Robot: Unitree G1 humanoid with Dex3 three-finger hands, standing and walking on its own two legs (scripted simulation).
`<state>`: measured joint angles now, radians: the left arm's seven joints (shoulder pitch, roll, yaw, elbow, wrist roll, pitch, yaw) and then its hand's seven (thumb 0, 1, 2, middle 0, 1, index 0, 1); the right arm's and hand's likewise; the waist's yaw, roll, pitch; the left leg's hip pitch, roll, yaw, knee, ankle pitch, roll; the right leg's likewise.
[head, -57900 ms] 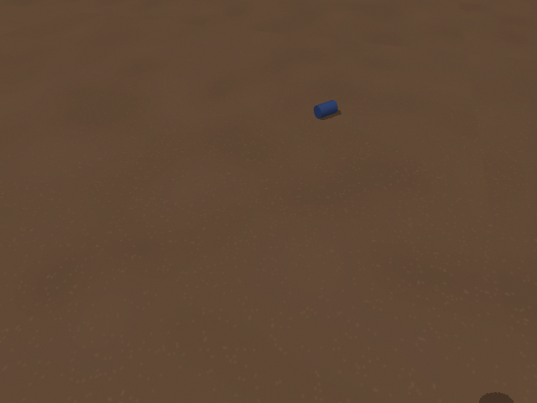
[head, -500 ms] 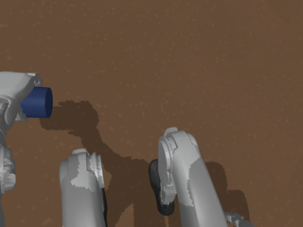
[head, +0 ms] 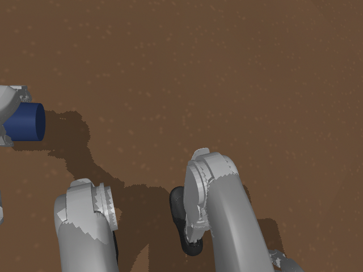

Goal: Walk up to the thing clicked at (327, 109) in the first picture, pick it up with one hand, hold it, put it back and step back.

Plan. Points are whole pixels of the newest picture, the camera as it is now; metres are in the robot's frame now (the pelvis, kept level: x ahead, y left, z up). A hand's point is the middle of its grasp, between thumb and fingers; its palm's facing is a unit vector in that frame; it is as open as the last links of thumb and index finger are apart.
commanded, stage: rest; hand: left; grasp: from above
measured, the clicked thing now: (6, 121) +0.47 +0.29 -0.23
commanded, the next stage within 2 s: open in 1.06 s
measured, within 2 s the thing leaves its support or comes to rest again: rests again in 0.80 s
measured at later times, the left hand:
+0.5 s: hand (10, 123) +0.47 +0.29 -0.23, palm faces -0.49 -0.02 -0.87, open 11.2 cm
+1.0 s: hand (13, 121) +0.48 +0.28 -0.25, palm faces -0.48 -0.01 -0.88, open 11.2 cm
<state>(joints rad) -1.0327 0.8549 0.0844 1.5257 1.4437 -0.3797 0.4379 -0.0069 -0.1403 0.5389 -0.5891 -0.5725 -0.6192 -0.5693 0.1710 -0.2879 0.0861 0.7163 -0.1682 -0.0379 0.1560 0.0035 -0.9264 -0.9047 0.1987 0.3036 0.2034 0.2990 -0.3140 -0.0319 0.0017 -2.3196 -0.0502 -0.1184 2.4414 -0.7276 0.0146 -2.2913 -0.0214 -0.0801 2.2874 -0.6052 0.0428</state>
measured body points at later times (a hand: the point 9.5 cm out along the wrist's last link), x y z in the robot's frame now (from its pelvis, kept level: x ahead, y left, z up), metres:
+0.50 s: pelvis +0.00 +0.00 -0.02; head +0.27 +0.10 +0.33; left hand +0.49 +0.29 -0.18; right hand +0.02 -0.28 -0.08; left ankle +0.06 +0.11 -0.29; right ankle +0.12 -0.13 -0.29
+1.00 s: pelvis +0.00 +0.00 -0.03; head +0.27 +0.10 +0.32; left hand +0.50 +0.28 -0.20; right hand +0.02 -0.27 -0.08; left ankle +0.06 +0.11 -0.29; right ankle +0.12 -0.13 -0.29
